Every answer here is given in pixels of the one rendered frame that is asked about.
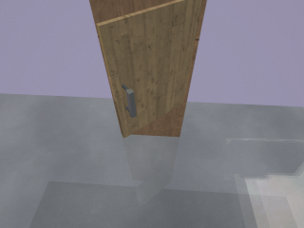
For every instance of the handle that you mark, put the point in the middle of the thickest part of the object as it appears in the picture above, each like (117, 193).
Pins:
(131, 108)

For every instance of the cupboard door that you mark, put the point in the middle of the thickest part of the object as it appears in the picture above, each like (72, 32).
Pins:
(150, 51)

